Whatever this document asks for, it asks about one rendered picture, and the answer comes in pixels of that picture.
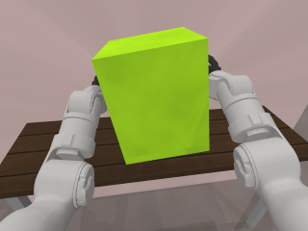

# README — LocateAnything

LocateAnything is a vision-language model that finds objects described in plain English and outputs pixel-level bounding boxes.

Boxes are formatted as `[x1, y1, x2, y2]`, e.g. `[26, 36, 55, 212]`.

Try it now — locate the robot left hand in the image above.
[91, 76, 100, 86]

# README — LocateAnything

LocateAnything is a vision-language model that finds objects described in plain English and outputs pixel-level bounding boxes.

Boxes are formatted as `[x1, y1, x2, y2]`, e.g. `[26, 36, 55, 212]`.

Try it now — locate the carton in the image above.
[91, 27, 210, 165]

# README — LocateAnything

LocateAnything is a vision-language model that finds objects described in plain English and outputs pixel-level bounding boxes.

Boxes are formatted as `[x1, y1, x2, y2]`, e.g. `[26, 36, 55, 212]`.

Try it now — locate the right robot upper arm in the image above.
[233, 137, 308, 231]

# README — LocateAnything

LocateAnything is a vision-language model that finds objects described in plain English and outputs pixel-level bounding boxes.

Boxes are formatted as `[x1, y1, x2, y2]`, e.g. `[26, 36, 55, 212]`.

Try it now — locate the robot right hand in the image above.
[208, 55, 221, 75]

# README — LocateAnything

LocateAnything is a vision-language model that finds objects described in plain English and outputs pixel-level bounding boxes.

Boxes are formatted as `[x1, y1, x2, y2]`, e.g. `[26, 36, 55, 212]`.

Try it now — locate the robot right forearm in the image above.
[208, 70, 301, 177]

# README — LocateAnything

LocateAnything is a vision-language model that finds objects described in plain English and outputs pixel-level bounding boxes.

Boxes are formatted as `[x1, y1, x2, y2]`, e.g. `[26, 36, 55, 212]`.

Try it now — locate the table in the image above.
[0, 105, 308, 228]

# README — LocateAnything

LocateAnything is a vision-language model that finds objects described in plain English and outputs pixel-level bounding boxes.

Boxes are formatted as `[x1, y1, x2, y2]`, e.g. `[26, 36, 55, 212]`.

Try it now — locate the robot left forearm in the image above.
[34, 85, 108, 198]

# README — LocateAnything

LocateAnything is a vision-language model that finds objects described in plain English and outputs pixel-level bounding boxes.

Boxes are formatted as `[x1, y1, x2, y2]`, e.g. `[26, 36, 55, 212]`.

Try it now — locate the left robot upper arm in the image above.
[0, 159, 95, 231]

